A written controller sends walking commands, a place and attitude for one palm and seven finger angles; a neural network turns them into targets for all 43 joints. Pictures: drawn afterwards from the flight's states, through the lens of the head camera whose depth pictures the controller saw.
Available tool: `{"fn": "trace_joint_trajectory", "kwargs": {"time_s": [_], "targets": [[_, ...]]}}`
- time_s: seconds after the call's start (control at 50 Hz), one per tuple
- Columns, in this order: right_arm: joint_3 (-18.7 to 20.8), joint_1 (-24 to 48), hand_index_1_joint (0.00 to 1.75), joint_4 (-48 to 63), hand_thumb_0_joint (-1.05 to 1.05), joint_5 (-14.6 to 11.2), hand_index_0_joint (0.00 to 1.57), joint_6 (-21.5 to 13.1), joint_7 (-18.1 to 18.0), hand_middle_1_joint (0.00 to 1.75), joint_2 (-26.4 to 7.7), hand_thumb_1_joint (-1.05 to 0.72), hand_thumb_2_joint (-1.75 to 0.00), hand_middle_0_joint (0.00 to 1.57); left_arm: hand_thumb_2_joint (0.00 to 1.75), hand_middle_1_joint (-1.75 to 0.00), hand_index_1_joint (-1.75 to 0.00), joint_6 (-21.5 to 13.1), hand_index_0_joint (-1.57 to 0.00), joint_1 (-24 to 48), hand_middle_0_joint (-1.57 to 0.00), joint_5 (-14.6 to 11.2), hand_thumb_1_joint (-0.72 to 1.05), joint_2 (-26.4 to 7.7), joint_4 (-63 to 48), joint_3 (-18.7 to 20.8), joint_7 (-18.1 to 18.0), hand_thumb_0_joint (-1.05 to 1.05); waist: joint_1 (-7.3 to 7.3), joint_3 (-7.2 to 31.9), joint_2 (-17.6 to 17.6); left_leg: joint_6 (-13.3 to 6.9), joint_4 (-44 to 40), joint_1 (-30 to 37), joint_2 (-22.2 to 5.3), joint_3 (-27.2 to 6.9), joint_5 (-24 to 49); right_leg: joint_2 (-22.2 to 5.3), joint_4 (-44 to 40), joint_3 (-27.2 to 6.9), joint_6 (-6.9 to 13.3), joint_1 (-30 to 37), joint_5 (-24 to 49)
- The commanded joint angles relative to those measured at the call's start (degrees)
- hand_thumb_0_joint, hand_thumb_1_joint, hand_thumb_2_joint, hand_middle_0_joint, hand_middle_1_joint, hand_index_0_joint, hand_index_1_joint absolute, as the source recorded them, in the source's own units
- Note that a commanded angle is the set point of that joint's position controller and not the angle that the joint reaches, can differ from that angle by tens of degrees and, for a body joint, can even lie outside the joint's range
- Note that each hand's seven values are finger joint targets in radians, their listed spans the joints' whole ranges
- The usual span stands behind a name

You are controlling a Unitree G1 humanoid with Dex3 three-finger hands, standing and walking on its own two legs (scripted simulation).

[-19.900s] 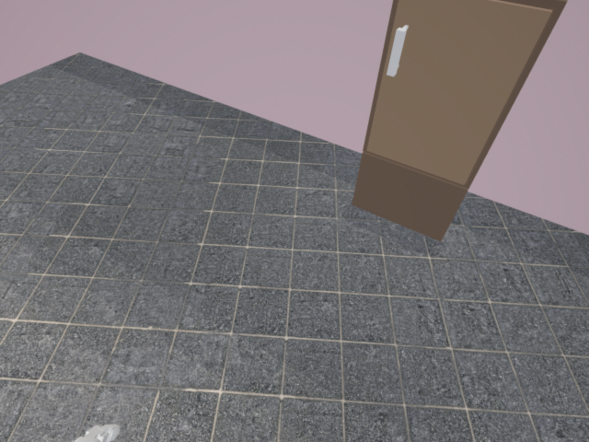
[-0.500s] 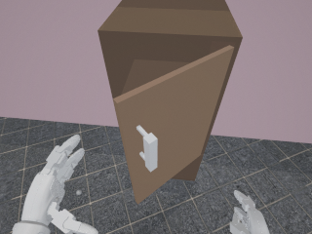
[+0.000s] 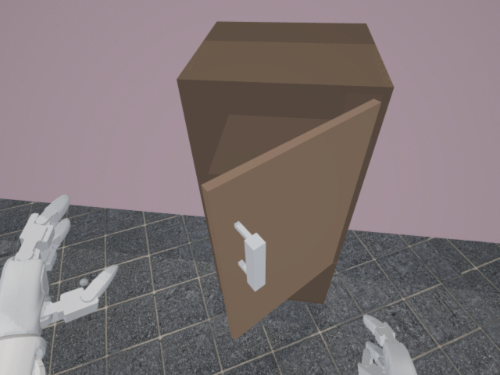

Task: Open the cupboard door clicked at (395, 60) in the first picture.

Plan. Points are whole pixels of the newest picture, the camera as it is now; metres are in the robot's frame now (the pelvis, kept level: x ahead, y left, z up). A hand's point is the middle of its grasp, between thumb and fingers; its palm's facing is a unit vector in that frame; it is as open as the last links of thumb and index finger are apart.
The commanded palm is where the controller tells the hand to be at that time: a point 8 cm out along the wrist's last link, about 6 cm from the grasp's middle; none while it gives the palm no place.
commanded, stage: draw the hand back to the body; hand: left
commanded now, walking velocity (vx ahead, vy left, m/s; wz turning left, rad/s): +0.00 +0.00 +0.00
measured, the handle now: (248, 255) +0.32 +0.05 +0.01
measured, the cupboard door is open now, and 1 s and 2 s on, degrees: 45 45 45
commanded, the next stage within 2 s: step back with the hand held close in 0.54 s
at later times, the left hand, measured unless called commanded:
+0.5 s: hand (83, 275) +0.19 +0.23 +0.15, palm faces +0.43 -0.82 -0.38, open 7.5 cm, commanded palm +0.14 +0.27 +0.18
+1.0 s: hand (86, 282) +0.18 +0.22 +0.15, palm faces +0.31 -0.81 -0.50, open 7.4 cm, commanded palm +0.12 +0.27 +0.18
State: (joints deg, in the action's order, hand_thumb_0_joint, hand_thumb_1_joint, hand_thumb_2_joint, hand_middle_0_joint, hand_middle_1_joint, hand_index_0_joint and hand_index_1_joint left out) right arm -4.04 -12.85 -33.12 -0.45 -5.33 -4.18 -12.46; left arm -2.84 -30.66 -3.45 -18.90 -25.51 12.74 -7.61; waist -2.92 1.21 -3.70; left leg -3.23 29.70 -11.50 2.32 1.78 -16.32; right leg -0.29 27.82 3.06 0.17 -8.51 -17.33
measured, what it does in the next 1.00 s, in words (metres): stands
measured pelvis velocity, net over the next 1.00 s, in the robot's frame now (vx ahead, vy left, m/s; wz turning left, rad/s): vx -0.02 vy -0.03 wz -0.01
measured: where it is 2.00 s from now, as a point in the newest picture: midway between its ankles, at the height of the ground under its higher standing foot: outside the picture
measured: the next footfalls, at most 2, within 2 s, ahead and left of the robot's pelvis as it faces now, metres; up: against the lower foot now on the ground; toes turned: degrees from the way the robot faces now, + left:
left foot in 1.66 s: -0.04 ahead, +0.10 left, +0.00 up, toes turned +5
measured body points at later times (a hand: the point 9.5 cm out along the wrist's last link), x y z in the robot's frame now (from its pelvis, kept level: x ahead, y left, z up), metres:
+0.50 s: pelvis +0.00 -0.03 +0.01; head -0.02 -0.05 +0.46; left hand +0.16 +0.27 +0.17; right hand +0.19 -0.25 -0.08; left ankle +0.00 +0.08 -0.74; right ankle -0.02 -0.12 -0.74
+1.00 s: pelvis -0.02 -0.03 +0.00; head +0.00 -0.03 +0.45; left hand +0.16 +0.26 +0.17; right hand +0.16 -0.28 -0.08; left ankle +0.00 +0.08 -0.74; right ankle -0.02 -0.12 -0.74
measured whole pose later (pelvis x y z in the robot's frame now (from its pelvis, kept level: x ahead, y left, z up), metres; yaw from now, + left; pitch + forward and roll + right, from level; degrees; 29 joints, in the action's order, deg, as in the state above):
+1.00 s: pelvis -0.02 -0.03 +0.00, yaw -1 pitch +0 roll -1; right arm 1.0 -9.2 -32.3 -1.2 1.7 -4.9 -14.5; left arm -6.7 -33.9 -3.9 -23.7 -28.1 20.6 -6.9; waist 0.1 -2.3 -2.0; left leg -1.3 27.6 -15.1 0.1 1.6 -12.9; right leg 2.0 25.5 3.2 2.1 -12.3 -13.7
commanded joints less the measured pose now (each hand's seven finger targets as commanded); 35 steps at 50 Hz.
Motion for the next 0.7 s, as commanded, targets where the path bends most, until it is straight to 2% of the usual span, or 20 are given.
{"fn": "trace_joint_trajectory", "kwargs": {"time_s": [0.0,0.04,0.06,0.08,0.14,0.18,0.2,0.22,0.28,0.3,0.38,0.5,0.54,0.6,0.62,0.64,0.66,0.68], "targets": [[3.63,8.26,0.3,8.88,0.0,-0.12,0.2,-3.1,-0.53,0.3,-6.51,-0.9,-0.9,0.2,0.8,-0.3,-0.3,-3.97,-0.19,4.56,-0.19,-0.34,0.65,-9.79,-10.9,9.92,-0.57,0.0,-0.7,1.95,0.22,3.48,-8.41,3.19,-4.52,-5.35,13.65,0.42,-5.37,-0.61,1.59,0.97,9.76],[3.82,8.46,0.3,8.45,0.0,-0.18,0.2,-3.16,-0.46,0.3,-6.48,-0.9,-0.9,0.2,0.82,-0.3,-0.3,-4.52,-0.19,6.22,-0.19,-0.4,0.73,-10.77,-12.35,11.32,-0.59,0.0,-0.67,2.78,-1.22,3.28,-8.39,4.21,-4.29,-4.85,14.41,0.42,-6.04,-0.87,1.6,1.7,10.84],[3.86,8.37,0.3,8.16,0.0,-0.09,0.2,-3.29,-0.47,0.3,-6.39,-0.9,-0.9,0.2,0.84,-0.3,-0.3,-4.68,-0.19,6.07,-0.19,-0.58,0.76,-11.21,-12.14,12.25,-0.66,0.0,-0.8,2.89,-0.73,3.19,-8.44,4.35,-4.17,-4.65,15.14,0.4,-6.24,-0.79,1.57,2.23,11.73],[3.92,8.69,0.3,7.93,0.0,-0.12,0.2,-3.39,-0.44,0.3,-6.67,-0.9,-0.9,0.2,0.86,-0.3,-0.3,-4.77,-0.2,6.94,-0.2,-0.51,0.8,-12.16,-12.62,13.13,-0.73,0.0,-0.96,3.38,-2.27,3.13,-8.39,4.66,-4.02,-4.51,16.06,0.32,-6.55,-0.88,1.68,3.13,12.54],[4.13,8.75,0.3,7.1,0.0,-0.19,0.2,-3.39,-0.45,0.3,-6.47,-0.9,-0.9,0.2,0.9,-0.3,-0.3,-4.95,-0.2,7.37,-0.2,-0.91,0.9,-12.5,-11.22,14.6,-0.85,0.0,-0.82,2.52,-1.47,2.89,-8.53,5.13,-3.76,-3.98,15.63,0.37,-7.31,-0.99,1.51,2.9,13.22],[4.51,8.94,0.3,6.97,0.0,-0.27,0.2,-3.26,-0.33,0.3,-6.71,-0.9,-0.9,0.2,0.9,-0.3,-0.3,-4.67,-0.2,6.2,-0.2,-0.97,0.9,-9.61,-8.81,12.01,-0.31,0.0,-0.51,1.3,0.7,2.54,-8.58,5.3,-3.75,-3.51,15.67,0.39,-8.02,-0.93,1.36,2.62,13.74],[4.53,8.93,0.3,6.72,0.0,-0.29,0.2,-2.88,-0.28,0.3,-6.71,-0.9,-0.9,0.2,0.9,-0.3,-0.3,-4.32,-0.2,5.26,-0.2,-1.1,0.9,-8.5,-6.8,11.04,-0.11,0.0,-0.26,-0.44,0.72,2.35,-8.77,5.33,-3.76,-3.23,14.93,0.28,-8.27,-1.04,1.11,1.54,13.32],[4.69,8.95,0.3,6.88,0.0,-0.32,0.2,-2.58,-0.14,0.3,-6.97,-0.9,-0.9,0.2,0.9,-0.3,-0.3,-4.25,-0.2,6.16,-0.2,-1.13,0.9,-8.33,-7.05,10.58,0.03,0.0,-0.21,-0.73,1.51,2.33,-9.14,5.04,-3.78,-3.39,13.65,0.4,-8.49,-1.06,1.06,1.47,12.21],[4.93,9.45,0.3,6.8,0.0,-0.24,0.2,-2.33,-0.35,0.3,-7.18,-0.9,-0.9,0.2,0.9,-0.3,-0.3,-4.54,-0.2,7.43,-0.2,-1.07,0.9,-9.96,-7.01,11.47,0.0,0.0,-0.47,-0.5,2.2,1.8,-9.22,5.25,-3.39,-3.02,12.03,0.26,-9.36,-1.41,1.02,1.96,11.73],[5.07,9.66,0.3,6.94,0.0,-0.19,0.2,-2.37,-0.44,0.3,-7.1,-0.9,-0.9,0.2,0.9,-0.3,-0.3,-4.88,-0.2,8.46,-0.2,-1.0,0.9,-10.46,-8.96,11.73,-0.01,0.0,-0.51,1.59,1.6,1.65,-8.92,6.18,-3.27,-2.84,12.45,0.13,-9.2,-1.79,0.96,2.63,12.35],[4.83,9.97,0.3,6.68,0.0,-0.06,0.2,-3.09,-0.82,0.3,-6.6,-0.9,-0.9,0.2,0.9,-0.3,-0.3,-5.63,-0.2,8.92,-0.2,-0.8,0.9,-13.23,-11.78,13.87,-0.44,0.0,-1.11,3.94,-1.1,1.67,-8.15,7.13,-2.79,-2.42,13.68,-0.16,-9.46,-2.2,1.1,4.18,14.25],[4.69,9.94,0.3,6.03,0.0,-0.1,0.2,-3.39,-0.87,0.3,-6.05,-0.9,-0.9,0.2,0.9,-0.3,-0.3,-5.37,-0.2,7.63,-0.2,-1.07,0.9,-11.53,-9.54,12.95,-0.28,0.0,-0.72,0.61,-1.43,1.7,-8.06,7.21,-2.74,-2.01,14.65,-0.14,-10.17,-2.4,0.92,2.9,15.84],[4.81,10.01,0.3,5.92,0.0,-0.11,0.2,-3.13,-0.76,0.3,-5.96,-0.9,-0.9,0.2,0.9,-0.3,-0.3,-5.29,-0.2,6.85,-0.2,-1.29,0.9,-10.72,-7.74,12.59,-0.05,0.0,-0.68,-0.37,1.36,1.56,-8.09,7.04,-2.79,-1.84,14.42,-0.01,-10.48,-2.3,0.62,2.4,15.76],[5.04,10.04,0.3,5.97,0.0,-0.2,0.2,-2.78,-0.68,0.3,-6.18,-0.9,-0.9,0.2,0.9,-0.3,-0.3,-5.24,-0.2,6.99,-0.2,-1.39,0.9,-10.18,-6.99,12.03,0.33,0.0,-0.62,-0.11,1.33,1.4,-8.24,7.41,-2.84,-1.67,14.42,-0.13,-10.51,-2.55,0.51,2.64,15.9],[5.13,10.09,0.3,6.03,0.0,-0.16,0.2,-2.67,-0.71,0.3,-6.19,-0.9,-0.9,0.2,0.9,-0.3,-0.3,-5.36,-0.2,7.21,-0.2,-1.47,0.9,-10.66,-7.06,12.39,0.38,0.0,-0.76,0.66,2.46,1.26,-8.06,7.69,-2.82,-1.61,14.53,-0.18,-10.57,-2.65,0.38,2.79,16.25],[5.08,10.39,0.3,6.01,0.0,-0.18,0.2,-2.71,-0.78,0.3,-6.32,-0.9,-0.9,0.2,0.9,-0.3,-0.3,-5.71,-0.2,11.37,-0.2,-1.37,0.9,-12.1,-8.87,13.05,0.23,0.0,-0.55,1.46,1.75,1.12,-7.98,8.08,-2.67,-1.53,14.22,-0.28,-10.8,-2.94,0.33,2.78,16.06],[5.67,8.81,0.3,7.61,0.0,-0.58,0.2,-1.56,-0.62,0.3,-7.75,-0.9,-0.9,0.2,0.9,-0.3,-0.3,-7.86,-0.2,15.61,-0.2,-0.6,0.9,-19.35,-11.1,20.37,-0.24,0.0,1.45,-2.15,4.37,0.38,-4.67,4.67,-3.99,-3.21,11.99,-3.46,-13.67,-7.84,-0.32,-2.81,19.81],[5.65,8.9,0.3,6.69,0.0,-0.35,0.2,-0.89,-0.68,0.3,-6.96,-0.9,-0.9,0.2,0.9,-0.3,-0.3,-8.7,-0.2,15.18,-0.2,-0.27,0.9,-19.02,-9.0,20.19,-0.02,0.0,1.52,-1.61,4.87,0.6,-3.4,3.89,-3.67,-3.8,10.79,-5.28,-13.49,-8.18,0.27,-2.42,22.12]]}}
